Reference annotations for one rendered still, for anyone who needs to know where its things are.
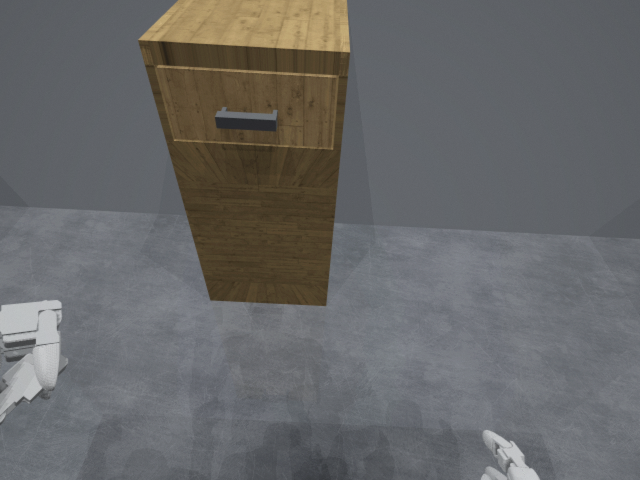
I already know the robot right hand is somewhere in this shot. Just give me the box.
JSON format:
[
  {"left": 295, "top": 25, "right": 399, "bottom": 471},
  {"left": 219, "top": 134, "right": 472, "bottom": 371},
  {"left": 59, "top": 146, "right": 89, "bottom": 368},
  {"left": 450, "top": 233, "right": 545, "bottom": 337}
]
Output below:
[{"left": 481, "top": 430, "right": 540, "bottom": 480}]

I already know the drawer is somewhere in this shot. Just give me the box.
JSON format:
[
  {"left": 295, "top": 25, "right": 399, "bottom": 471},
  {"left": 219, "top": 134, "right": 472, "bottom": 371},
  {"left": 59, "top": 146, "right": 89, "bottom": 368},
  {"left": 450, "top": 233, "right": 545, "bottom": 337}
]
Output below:
[{"left": 157, "top": 65, "right": 336, "bottom": 148}]

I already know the handle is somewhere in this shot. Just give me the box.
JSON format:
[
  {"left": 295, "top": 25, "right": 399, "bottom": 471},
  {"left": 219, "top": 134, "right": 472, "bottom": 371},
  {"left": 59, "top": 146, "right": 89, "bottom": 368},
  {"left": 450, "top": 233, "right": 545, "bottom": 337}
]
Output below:
[{"left": 215, "top": 107, "right": 278, "bottom": 132}]

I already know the cabinet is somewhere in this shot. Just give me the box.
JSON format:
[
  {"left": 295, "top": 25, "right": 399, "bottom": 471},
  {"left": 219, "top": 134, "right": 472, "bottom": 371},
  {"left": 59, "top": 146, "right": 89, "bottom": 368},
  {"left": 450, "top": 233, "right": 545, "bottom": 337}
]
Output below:
[{"left": 138, "top": 0, "right": 350, "bottom": 306}]

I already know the robot left hand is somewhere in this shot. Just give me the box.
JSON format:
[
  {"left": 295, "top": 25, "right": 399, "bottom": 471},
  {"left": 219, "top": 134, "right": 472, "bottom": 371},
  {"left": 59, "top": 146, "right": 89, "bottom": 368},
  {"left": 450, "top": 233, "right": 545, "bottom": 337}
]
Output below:
[{"left": 0, "top": 300, "right": 68, "bottom": 425}]

